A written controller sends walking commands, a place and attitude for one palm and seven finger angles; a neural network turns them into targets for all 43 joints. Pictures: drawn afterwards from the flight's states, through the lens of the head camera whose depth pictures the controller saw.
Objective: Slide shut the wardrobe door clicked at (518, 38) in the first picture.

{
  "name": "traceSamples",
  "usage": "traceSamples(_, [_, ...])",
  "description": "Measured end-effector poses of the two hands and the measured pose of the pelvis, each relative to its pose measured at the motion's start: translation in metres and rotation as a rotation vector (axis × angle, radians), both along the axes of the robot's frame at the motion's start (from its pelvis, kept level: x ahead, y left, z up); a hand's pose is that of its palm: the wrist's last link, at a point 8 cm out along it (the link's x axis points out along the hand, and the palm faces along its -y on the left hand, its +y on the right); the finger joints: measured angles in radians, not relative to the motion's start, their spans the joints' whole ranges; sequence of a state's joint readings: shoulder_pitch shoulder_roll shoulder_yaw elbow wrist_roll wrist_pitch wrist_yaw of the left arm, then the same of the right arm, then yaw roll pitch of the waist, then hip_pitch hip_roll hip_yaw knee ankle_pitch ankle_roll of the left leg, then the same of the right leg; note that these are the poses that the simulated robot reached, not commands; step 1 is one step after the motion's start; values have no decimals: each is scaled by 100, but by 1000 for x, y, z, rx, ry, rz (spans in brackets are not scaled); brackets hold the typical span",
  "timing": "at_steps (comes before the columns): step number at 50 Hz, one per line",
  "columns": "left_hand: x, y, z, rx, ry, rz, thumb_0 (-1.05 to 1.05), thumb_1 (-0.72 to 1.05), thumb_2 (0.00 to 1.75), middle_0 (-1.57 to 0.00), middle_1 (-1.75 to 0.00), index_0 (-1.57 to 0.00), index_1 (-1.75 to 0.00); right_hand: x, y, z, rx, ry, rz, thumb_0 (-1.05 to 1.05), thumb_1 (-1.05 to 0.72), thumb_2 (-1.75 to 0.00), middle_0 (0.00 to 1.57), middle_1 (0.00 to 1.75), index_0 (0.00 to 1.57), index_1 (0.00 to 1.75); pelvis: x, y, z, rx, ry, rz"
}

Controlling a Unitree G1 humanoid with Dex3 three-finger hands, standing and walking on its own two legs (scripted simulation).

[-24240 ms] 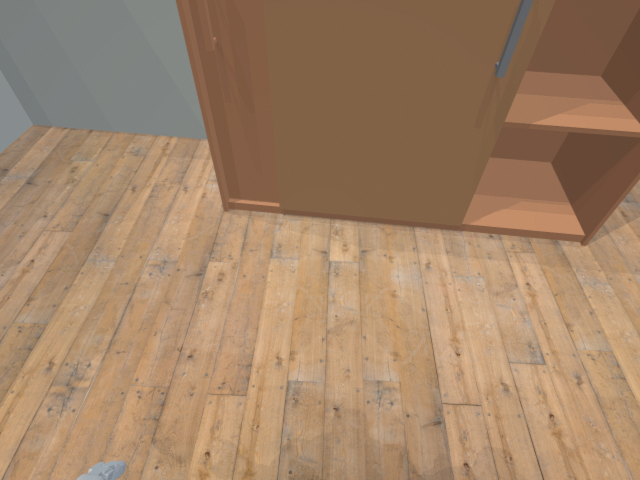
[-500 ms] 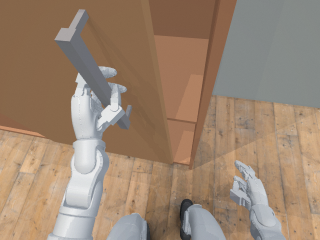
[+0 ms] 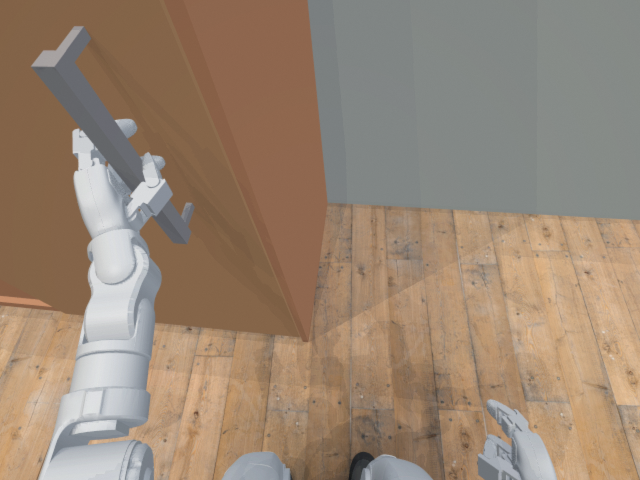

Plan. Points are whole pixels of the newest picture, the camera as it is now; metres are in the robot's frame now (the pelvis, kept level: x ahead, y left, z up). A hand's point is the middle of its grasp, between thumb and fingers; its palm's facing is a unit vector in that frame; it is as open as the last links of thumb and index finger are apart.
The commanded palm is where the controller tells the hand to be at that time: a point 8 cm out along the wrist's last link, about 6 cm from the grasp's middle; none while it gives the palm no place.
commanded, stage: step sideways, sliding the door along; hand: left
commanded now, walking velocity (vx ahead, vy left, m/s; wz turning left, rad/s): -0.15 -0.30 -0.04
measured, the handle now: (140, 159) +0.44 +0.26 +0.12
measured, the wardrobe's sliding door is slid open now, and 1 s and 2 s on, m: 0.00 0.00 0.00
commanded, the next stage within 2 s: stop walking and hold the door there in 0.12 s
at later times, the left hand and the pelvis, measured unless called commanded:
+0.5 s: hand (156, 186) +0.40 +0.23 +0.12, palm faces +0.57 -0.78 -0.26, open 6.6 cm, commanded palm +0.35 +0.24 +0.11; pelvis +0.02 -0.09 +0.01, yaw -5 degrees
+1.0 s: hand (151, 191) +0.39 +0.23 +0.11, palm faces +0.43 -0.86 -0.28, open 6.4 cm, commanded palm +0.35 +0.24 +0.11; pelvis +0.02 -0.03 +0.01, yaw -6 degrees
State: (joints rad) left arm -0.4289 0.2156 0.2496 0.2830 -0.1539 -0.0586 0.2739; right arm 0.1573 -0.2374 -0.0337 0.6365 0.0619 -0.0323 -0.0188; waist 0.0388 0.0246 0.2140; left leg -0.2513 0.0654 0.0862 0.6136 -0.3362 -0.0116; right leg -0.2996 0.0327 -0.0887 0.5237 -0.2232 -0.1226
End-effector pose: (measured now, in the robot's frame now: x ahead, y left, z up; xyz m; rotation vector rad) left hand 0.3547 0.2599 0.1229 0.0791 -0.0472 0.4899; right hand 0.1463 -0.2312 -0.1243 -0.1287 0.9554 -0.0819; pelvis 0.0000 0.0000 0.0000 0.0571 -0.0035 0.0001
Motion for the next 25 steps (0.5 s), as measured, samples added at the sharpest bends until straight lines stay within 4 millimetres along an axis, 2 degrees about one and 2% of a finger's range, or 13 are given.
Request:
traceSamples(5, [-2, 0, -1, 7, -25, -9, 0, 76, 84, -31, -132, -9, -139, -4, -39, 9, -75, 6, 1, 2, -91, -90, 20, 30, 20, 30, -5, -23, -7, -31, -19, 5])
traceSamples(12, [-2, -5, -1, 35, -3, 62, -1, 75, 85, -30, -128, -4, -139, 14, -69, 11, -40, -28, 37, 2, -91, -90, 20, 30, 20, 30, 2, -64, -9, -90, -60, -15])
traceSamples(15, [-3, -1, 1, 137, 41, 63, -6, 71, 84, -33, -127, -8, -139, 21, -84, 15, -21, -43, -2, 2, -90, -90, 20, 30, 20, 30, 7, -80, -5, -72, -41, -21])
traceSamples(20, [-5, 0, 6, 170, 123, 110, -9, 66, 81, -36, -123, -17, -138, 22, -110, 26, -54, -105, -58, 1, -90, -90, 20, 30, 20, 30, 14, -87, 6, -15, 7, -68])
traceSamples(25, [-4, -2, 7, 150, 142, 147, -9, 65, 83, -36, -122, -21, -137, 11, -127, 35, -94, -133, -115, 1, -91, -90, 20, 30, 20, 30, 19, -86, 10, -14, 12, -90])
